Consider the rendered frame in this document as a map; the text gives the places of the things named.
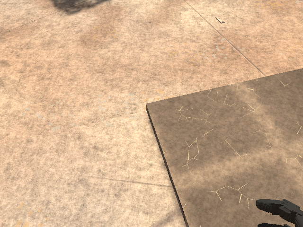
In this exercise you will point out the robot right hand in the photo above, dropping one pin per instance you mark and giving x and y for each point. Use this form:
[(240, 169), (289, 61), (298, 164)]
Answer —
[(285, 209)]

